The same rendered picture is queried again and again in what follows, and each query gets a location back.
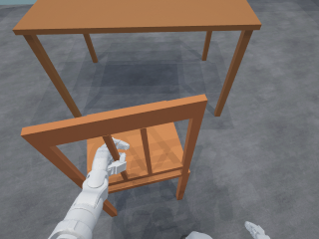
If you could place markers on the right robot hand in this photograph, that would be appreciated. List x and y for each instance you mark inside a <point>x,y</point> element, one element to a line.
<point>256,231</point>

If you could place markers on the left robot hand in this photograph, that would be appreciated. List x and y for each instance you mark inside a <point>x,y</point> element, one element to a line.
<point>103,159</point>

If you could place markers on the table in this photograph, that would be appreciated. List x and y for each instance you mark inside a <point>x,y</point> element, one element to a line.
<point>63,17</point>

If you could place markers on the chair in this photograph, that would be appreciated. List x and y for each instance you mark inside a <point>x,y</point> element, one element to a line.
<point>155,152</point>

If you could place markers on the robot left forearm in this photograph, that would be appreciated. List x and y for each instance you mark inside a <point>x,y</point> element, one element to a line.
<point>84,213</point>

